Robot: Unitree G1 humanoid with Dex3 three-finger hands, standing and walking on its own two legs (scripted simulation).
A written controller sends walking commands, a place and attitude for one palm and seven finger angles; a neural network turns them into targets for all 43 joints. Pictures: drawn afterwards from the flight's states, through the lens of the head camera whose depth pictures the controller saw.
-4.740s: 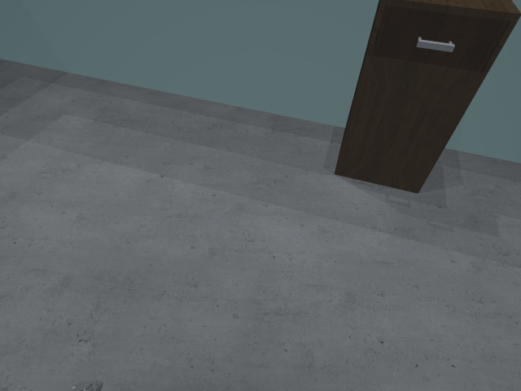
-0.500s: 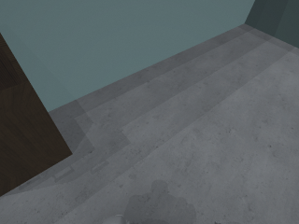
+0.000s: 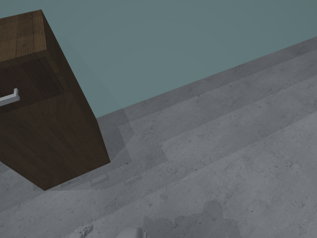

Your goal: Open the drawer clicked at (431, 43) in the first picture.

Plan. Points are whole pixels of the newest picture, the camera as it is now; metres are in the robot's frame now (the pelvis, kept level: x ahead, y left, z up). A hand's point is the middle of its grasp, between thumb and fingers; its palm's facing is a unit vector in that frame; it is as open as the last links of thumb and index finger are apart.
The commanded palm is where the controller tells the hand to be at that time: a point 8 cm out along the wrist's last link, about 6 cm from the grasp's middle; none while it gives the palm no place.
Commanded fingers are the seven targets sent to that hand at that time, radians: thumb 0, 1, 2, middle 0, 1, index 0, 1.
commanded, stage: turn to face it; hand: left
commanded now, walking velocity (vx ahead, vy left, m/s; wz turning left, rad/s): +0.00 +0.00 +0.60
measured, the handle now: (0, 98) +0.59 +0.62 +0.01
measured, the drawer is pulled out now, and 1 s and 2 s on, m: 0.00 0.00 0.00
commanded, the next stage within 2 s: take the last steps up to it in 0.66 s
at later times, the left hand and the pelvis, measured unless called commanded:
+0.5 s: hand out of the picture -0.03 +0.25 -0.17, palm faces +0.34 -0.90 -0.28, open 7.4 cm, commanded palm none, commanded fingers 0.00 0.90 0.90 -0.20 -0.30 -0.20 -0.30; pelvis +0.01 +0.02 +0.00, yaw +16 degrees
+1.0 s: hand out of the picture -0.02 +0.16 -0.14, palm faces +0.48 -0.84 -0.26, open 7.3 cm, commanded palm none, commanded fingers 0.00 0.90 0.90 -0.20 -0.30 -0.20 -0.30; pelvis +0.03 -0.03 +0.01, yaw +26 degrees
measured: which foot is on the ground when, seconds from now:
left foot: up 0.00-0.30, down 0.32-0.70, up 0.72-1.00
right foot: down 0.00-0.32, up 0.34-0.68, down 0.70-1.00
